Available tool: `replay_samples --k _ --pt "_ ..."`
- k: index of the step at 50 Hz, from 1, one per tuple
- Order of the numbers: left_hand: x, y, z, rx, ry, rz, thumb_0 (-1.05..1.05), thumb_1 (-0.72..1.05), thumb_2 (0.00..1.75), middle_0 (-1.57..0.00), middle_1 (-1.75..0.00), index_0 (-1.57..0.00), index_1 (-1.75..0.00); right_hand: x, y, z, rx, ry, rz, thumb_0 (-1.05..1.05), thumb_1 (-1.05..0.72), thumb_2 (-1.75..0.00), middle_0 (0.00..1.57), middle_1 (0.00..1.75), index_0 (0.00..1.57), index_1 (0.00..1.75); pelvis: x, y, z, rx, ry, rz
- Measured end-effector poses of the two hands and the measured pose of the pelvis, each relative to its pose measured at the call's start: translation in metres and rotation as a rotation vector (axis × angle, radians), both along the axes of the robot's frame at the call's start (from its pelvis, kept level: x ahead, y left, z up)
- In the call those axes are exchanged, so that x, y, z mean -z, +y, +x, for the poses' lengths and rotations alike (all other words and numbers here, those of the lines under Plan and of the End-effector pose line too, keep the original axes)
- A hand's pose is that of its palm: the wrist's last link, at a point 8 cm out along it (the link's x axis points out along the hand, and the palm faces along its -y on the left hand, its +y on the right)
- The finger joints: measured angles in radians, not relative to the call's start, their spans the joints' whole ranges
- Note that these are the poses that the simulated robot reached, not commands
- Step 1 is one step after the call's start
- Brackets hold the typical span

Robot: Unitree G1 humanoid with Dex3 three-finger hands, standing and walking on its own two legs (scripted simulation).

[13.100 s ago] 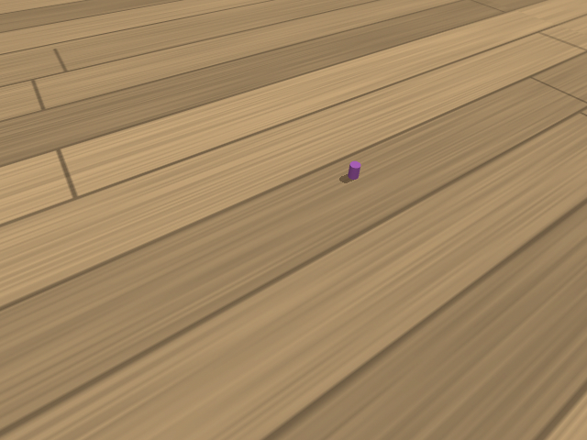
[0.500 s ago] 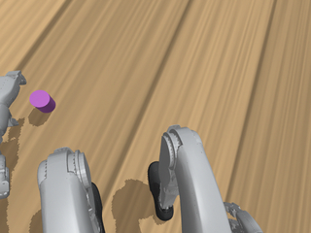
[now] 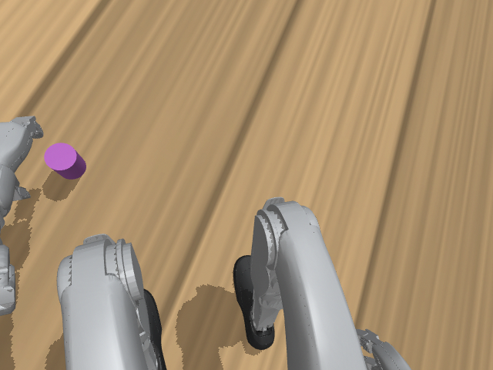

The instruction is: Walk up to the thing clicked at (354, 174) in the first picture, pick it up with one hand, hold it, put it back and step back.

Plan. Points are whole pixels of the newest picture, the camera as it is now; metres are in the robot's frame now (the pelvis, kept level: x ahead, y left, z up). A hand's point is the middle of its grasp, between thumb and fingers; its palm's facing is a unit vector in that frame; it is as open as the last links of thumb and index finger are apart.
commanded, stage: approach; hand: left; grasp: from above
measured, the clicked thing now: (66, 162) +0.50 +0.24 -0.30
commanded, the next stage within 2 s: close in in 0.70 s
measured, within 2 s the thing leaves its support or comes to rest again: neither
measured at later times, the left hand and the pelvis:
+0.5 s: hand (52, 139) +0.50 +0.23 -0.17, palm faces -0.42 -0.03 -0.91, open 12.3 cm; pelvis +0.00 +0.00 -0.01, yaw -1 degrees
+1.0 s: hand (49, 144) +0.49 +0.23 -0.16, palm faces -0.42 +0.00 -0.91, open 13.4 cm; pelvis +0.00 +0.00 +0.00, yaw +0 degrees
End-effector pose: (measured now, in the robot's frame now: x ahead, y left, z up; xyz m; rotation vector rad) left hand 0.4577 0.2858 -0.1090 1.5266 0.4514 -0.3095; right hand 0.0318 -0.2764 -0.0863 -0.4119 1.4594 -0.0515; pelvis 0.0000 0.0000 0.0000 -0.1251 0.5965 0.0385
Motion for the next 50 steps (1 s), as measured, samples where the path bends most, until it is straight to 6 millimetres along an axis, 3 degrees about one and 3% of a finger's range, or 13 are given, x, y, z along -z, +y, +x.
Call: replay_samples --k 6,14,19,23,29,33,36,42,46,50 --pt "0.005 -0.011 0.006 0.028 0.007 -0.002 0.00 -0.16 0.71 -0.46 -0.66 -0.44 -0.68 0.000 0.000 0.002 -0.016 0.003 0.000 0.00 -0.91 -0.90 0.20 0.30 0.20 0.30 0.001 0.000 0.001 -0.001 0.001 0.004" --pt "0.008 -0.059 0.041 0.096 -0.067 -0.041 0.00 -0.19 0.74 -0.42 -0.70 -0.41 -0.71 -0.002 -0.001 -0.004 -0.012 -0.001 -0.011 0.00 -0.91 -0.89 0.20 0.30 0.20 0.30 0.006 -0.001 0.003 0.007 0.010 -0.002" --pt "0.005 -0.074 0.054 0.073 -0.095 -0.012 0.00 -0.21 0.76 -0.41 -0.69 -0.40 -0.71 0.000 0.001 -0.015 0.019 0.007 0.017 0.00 -0.91 -0.89 0.20 0.30 0.20 0.30 0.008 -0.001 0.005 0.014 0.018 0.001" --pt "0.004 -0.067 0.054 0.005 -0.079 0.013 0.00 -0.23 0.77 -0.40 -0.70 -0.38 -0.72 0.007 0.004 -0.024 0.038 0.021 0.060 0.00 -0.91 -0.89 0.20 0.30 0.20 0.30 0.008 -0.003 0.005 0.020 0.017 0.006" --pt "0.017 -0.024 0.027 -0.144 0.025 0.029 0.00 -0.28 0.81 -0.36 -0.74 -0.34 -0.76 0.015 0.004 -0.030 0.048 0.049 0.091 0.00 -0.91 -0.89 0.20 0.30 0.20 0.30 0.009 -0.005 0.002 0.019 -0.002 0.015" --pt "0.022 -0.008 0.012 -0.109 0.073 0.019 0.00 -0.33 0.84 -0.32 -0.79 -0.30 -0.81 0.017 0.001 -0.027 0.018 0.089 0.078 0.00 -0.91 -0.89 0.20 0.30 0.20 0.30 0.010 -0.005 0.001 0.010 -0.006 0.017" --pt "0.023 -0.013 0.012 -0.029 0.054 -0.018 0.00 -0.35 0.85 -0.30 -0.82 -0.28 -0.84 0.014 -0.003 -0.019 -0.005 0.097 0.047 0.00 -0.91 -0.89 0.20 0.30 0.20 0.30 0.010 -0.005 0.001 0.007 -0.007 0.010" --pt "0.007 -0.043 0.021 0.105 -0.072 -0.068 0.00 -0.37 0.86 -0.29 -0.82 -0.28 -0.84 -0.001 -0.010 0.010 -0.009 0.011 -0.026 0.00 -0.91 -0.90 0.20 0.30 0.20 0.30 0.005 0.000 0.006 0.002 0.004 -0.006" --pt "-0.006 -0.053 0.028 0.099 -0.090 -0.033 0.00 -0.37 0.87 -0.29 -0.80 -0.27 -0.82 -0.009 -0.011 0.027 -0.021 -0.060 -0.033 0.00 -0.91 -0.90 0.20 0.30 0.20 0.30 -0.001 0.001 0.006 -0.001 0.015 -0.004" --pt "-0.008 -0.055 0.033 0.054 -0.052 0.008 0.00 -0.40 0.88 -0.27 -0.79 -0.24 -0.82 -0.010 -0.009 0.030 -0.044 -0.101 -0.013 0.00 -0.91 -0.90 0.20 0.30 0.20 0.30 -0.002 0.000 0.003 0.003 0.013 0.000"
